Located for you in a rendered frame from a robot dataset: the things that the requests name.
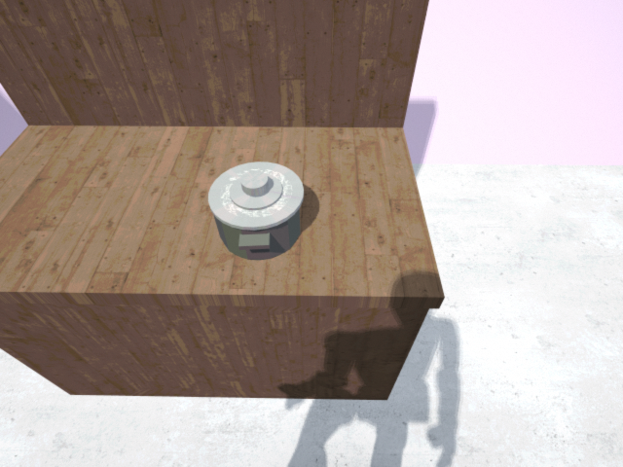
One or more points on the table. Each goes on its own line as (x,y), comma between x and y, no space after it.
(114,279)

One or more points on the lid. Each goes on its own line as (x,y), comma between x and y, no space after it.
(233,207)

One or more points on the pot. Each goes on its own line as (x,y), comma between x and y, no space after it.
(260,244)

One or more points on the knob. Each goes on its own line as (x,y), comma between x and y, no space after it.
(254,183)

